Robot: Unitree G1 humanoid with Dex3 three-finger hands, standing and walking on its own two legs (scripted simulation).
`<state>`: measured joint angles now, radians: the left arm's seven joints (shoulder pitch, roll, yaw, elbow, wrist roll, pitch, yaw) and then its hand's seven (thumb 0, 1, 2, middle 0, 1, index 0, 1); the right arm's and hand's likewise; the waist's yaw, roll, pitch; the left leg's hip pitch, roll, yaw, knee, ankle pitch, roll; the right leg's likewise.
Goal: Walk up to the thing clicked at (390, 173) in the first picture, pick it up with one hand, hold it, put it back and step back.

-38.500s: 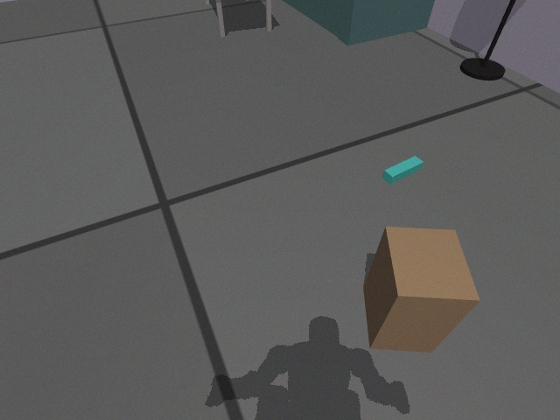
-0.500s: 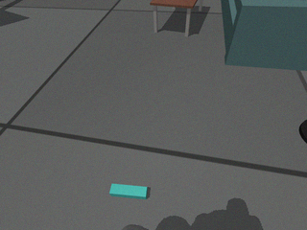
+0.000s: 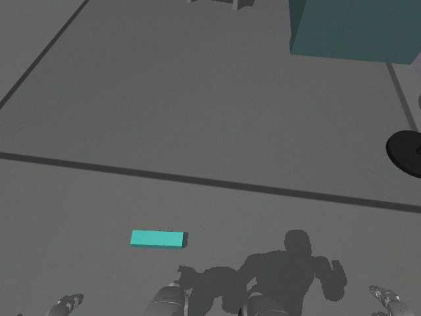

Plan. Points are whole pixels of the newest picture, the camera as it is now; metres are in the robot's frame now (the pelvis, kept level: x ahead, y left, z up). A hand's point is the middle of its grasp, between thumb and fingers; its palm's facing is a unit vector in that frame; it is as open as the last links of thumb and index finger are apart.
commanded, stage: walk up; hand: left
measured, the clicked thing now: (158, 239) +0.43 +0.27 -0.71
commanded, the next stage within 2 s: none
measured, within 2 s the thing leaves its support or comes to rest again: neither
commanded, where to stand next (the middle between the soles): +0.06 +0.01 m, yaw +3 degrees
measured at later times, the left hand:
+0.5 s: hand out of the picture +0.03 +0.30 -0.10, palm faces +0.01 -0.91 -0.41, open 7.4 cm
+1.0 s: hand out of the picture +0.10 +0.28 -0.14, palm faces +0.06 -0.93 -0.35, open 7.3 cm
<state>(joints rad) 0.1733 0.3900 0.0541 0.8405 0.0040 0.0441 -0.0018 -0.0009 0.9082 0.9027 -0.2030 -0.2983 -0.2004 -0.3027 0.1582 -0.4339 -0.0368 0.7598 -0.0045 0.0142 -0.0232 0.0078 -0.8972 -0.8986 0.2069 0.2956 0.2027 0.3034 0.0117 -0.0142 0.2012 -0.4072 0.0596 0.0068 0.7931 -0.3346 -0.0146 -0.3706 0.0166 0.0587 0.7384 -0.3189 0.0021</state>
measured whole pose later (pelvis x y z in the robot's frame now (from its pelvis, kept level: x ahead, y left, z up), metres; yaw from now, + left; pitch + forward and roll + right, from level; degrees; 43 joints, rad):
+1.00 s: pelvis +0.00 +0.01 +0.01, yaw +4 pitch -3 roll +0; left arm 0.09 0.38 0.04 0.96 0.01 0.02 -0.01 0.00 0.90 0.90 -0.21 -0.30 -0.20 -0.30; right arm 0.18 -0.38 -0.02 0.98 -0.02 -0.01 0.00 0.01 -0.90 -0.90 0.21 0.30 0.20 0.30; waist 0.00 -0.02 0.11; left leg -0.31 0.01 -0.01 0.72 -0.36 0.00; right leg -0.42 0.00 0.03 0.74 -0.33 -0.04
